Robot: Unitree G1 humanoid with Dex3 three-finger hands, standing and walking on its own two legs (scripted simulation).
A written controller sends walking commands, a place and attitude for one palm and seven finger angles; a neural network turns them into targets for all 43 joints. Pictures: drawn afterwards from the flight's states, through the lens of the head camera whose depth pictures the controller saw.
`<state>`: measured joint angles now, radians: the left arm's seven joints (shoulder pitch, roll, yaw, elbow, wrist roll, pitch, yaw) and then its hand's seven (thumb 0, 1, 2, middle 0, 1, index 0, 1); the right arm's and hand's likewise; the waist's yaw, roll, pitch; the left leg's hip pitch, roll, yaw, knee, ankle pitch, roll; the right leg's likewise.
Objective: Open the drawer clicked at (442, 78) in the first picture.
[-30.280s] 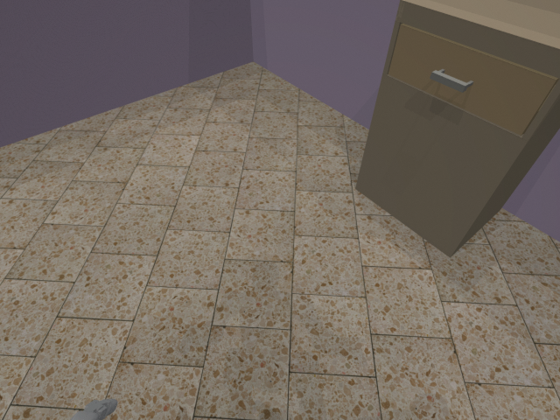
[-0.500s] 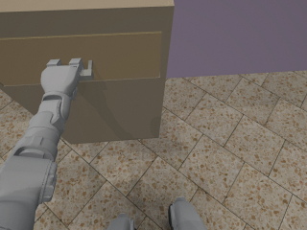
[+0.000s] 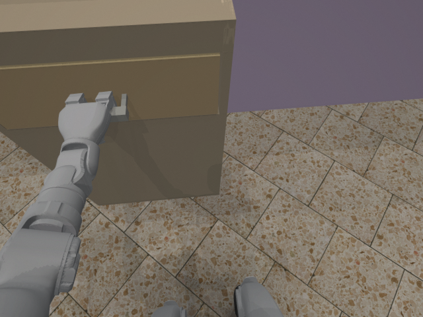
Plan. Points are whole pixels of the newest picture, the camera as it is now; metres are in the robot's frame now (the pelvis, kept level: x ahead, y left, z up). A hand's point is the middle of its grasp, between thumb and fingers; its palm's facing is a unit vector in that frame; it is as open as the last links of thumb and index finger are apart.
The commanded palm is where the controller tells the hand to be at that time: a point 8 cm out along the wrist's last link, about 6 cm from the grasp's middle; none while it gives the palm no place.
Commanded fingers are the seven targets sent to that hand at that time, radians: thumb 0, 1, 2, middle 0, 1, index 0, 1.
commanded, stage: pull the drawer open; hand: left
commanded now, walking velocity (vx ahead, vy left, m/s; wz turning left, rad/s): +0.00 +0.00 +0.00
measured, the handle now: (99, 107) +0.54 +0.21 +0.01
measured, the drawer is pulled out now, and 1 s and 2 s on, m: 0.00 0.06 0.27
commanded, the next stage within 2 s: none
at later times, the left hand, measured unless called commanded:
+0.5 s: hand (95, 154) +0.44 +0.21 -0.01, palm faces -0.03 -0.04 -1.00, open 5.8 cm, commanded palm +0.42 +0.21 +0.04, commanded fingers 0.00 0.90 0.90 -0.40 -1.35 -0.40 -1.35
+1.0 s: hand (95, 160) +0.42 +0.21 -0.01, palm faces -0.05 -0.02 -1.00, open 6.0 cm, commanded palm +0.37 +0.21 +0.04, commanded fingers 0.00 0.90 0.90 -0.40 -1.35 -0.40 -1.35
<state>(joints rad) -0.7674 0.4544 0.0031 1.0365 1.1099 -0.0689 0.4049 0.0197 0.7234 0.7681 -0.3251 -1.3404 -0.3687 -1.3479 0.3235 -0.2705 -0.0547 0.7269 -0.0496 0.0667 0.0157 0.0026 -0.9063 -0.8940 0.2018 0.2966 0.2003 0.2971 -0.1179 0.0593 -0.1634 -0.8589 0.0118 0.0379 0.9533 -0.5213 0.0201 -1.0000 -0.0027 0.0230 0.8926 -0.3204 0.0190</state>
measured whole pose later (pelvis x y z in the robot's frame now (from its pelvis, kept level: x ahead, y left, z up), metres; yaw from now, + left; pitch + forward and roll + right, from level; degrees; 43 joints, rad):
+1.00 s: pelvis +0.00 -0.01 +0.01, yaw +0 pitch +21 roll +1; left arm -0.53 0.40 0.00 0.86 1.11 -0.07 0.42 0.02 0.73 0.77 -0.30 -1.31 -0.34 -1.31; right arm 0.30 -0.25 -0.07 0.72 -0.03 0.09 0.00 0.00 -0.91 -0.89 0.20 0.30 0.20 0.30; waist -0.06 0.05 -0.16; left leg -0.74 0.01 0.04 0.88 -0.50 0.01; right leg -0.90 0.01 0.03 0.85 -0.31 0.01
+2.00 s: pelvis +0.03 -0.02 +0.01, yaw -2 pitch +15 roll +1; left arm 0.53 0.30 -0.07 -0.04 1.13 -0.04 0.53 0.05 0.71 0.77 -0.25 -1.31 -0.37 -1.30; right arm 0.10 -0.22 -0.01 0.58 -0.05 0.04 0.05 0.01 -0.91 -0.89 0.20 0.30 0.20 0.30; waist 0.05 0.03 -0.15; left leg -0.56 0.02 0.03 0.87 -0.55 -0.01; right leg -0.75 0.03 0.04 0.89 -0.39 -0.01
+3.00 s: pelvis -0.01 -0.03 +0.01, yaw +0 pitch +11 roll +2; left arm 0.40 0.31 -0.08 0.07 1.12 -0.04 0.53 0.00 -0.37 0.36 -0.33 -1.22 -0.33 -1.22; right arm 0.08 -0.23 -0.02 0.61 -0.05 0.03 -0.04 0.01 -0.91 -0.89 0.20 0.30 0.20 0.30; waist 0.07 0.03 -0.12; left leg -0.58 0.01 0.01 0.89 -0.51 -0.03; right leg -0.76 0.01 0.03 0.90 -0.34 -0.02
